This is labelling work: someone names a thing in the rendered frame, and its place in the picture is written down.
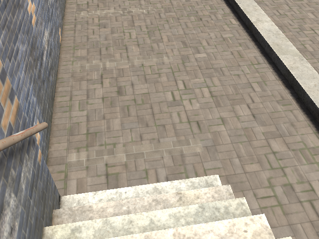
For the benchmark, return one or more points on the stairs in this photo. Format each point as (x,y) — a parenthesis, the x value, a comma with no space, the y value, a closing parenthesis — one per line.
(192,208)

